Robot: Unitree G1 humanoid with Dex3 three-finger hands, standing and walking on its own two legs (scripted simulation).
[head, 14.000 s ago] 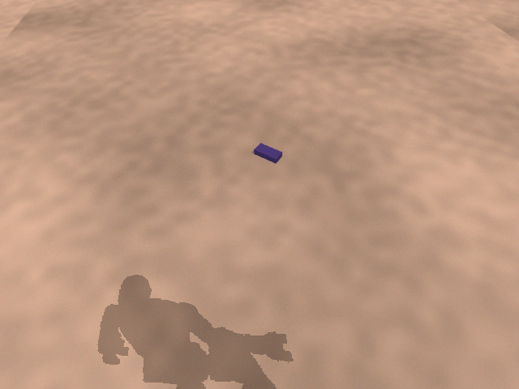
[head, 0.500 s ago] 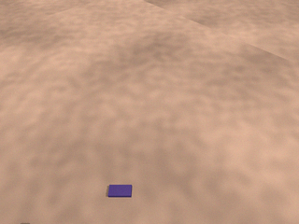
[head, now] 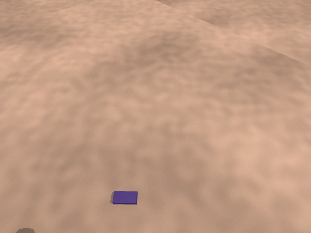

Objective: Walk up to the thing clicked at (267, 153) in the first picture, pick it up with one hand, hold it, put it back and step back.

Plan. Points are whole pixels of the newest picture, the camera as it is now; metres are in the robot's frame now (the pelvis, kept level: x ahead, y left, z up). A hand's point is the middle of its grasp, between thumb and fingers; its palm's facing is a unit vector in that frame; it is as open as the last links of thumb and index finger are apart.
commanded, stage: stand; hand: left
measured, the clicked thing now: (125, 197) +0.42 +0.22 -0.77
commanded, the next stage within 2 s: rise first in 1.68 s
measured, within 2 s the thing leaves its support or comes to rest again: neither
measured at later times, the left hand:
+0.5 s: hand out of the picture +0.07 +0.26 -0.16, palm faces -0.03 -0.94 -0.35, open 7.3 cm
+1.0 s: hand out of the picture +0.06 +0.25 -0.16, palm faces -0.03 -0.94 -0.34, open 7.3 cm
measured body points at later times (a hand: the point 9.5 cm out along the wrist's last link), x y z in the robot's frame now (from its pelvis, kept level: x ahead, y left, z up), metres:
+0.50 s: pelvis +0.00 +0.00 +0.00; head +0.01 +0.00 +0.45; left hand +0.07 +0.30 -0.13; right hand +0.07 -0.30 -0.13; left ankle -0.01 +0.13 -0.75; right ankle +0.00 -0.14 -0.75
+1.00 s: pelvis +0.00 +0.00 +0.00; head +0.00 +0.00 +0.45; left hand +0.07 +0.30 -0.13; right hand +0.07 -0.30 -0.13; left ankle -0.01 +0.13 -0.75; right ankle +0.00 -0.14 -0.75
